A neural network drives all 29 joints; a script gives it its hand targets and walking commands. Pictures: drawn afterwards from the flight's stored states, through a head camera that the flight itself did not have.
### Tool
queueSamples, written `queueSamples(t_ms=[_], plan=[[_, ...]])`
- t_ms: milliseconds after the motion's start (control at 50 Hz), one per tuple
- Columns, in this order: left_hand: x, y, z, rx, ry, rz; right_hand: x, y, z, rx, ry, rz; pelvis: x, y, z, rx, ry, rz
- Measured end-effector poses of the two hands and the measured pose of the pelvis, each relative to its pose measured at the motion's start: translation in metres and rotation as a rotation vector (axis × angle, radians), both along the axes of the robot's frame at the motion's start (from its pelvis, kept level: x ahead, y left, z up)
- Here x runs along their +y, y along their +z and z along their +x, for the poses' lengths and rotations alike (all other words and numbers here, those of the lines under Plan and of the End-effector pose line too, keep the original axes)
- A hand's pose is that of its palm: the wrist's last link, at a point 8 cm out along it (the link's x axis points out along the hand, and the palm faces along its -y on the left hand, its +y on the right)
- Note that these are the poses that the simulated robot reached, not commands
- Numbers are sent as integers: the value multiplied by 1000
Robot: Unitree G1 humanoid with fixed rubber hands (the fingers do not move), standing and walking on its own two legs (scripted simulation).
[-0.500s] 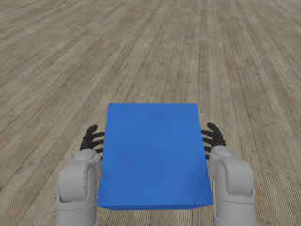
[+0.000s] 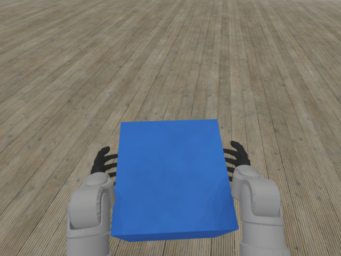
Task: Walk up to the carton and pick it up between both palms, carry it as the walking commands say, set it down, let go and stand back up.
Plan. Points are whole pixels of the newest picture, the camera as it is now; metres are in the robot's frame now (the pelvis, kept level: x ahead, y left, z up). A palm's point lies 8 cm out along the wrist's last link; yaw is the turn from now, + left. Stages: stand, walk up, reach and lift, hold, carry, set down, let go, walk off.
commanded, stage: carry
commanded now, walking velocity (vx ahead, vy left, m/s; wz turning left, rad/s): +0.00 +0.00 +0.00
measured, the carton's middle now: (170, 183) +0.30 +0.00 +0.01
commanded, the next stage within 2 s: none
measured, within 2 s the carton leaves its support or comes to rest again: neither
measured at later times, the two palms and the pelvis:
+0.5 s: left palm (106, 169) +0.29 +0.14 +0.09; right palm (240, 163) +0.30 -0.16 +0.10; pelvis +0.02 -0.01 +0.00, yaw +0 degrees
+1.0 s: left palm (111, 162) +0.33 +0.14 +0.06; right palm (233, 158) +0.34 -0.16 +0.07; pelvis +0.06 -0.01 +0.00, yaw +1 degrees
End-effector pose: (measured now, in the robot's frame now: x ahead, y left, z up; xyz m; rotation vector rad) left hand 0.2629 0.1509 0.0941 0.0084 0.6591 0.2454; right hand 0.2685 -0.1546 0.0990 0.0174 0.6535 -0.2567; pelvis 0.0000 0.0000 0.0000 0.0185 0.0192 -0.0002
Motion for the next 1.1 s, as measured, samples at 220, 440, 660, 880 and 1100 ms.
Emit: queueSamples(t_ms=[220, 440, 660, 880, 1100], plan=[[-5, 2, 5, 1, 7, 6, -5, -2, 6, -1, -3, 21, -5, 1, 6, 16, 5, 1], [-8, 0, 22, 8, 1, 8, -8, -2, 22, 3, -12, 24, -6, 2, 20, 26, 7, 0], [-6, -1, 39, 9, 12, 6, -6, -3, 42, 2, 0, 18, -8, 3, 36, 33, 9, -5], [-7, -12, 58, 39, 2, 12, -7, -15, 59, 31, 9, 5, -9, 3, 50, 40, 10, -8], [-7, -44, 79, 67, -23, 26, -8, -48, 76, 62, 37, -22, -9, 3, 59, 47, 8, -11]])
